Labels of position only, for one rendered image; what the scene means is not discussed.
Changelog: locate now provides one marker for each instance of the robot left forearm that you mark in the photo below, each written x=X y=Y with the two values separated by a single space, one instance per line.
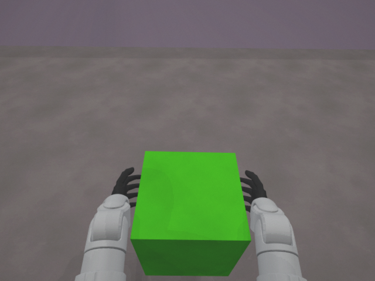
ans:
x=106 y=244

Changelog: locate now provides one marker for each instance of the robot right hand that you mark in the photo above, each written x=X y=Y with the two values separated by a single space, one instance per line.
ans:
x=256 y=190

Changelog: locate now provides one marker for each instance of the carton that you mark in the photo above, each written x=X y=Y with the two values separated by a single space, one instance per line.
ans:
x=190 y=218

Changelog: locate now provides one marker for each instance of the robot left hand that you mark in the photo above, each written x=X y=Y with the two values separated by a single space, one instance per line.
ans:
x=121 y=186

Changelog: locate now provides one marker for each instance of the robot right forearm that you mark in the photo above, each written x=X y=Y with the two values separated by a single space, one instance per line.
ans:
x=274 y=242

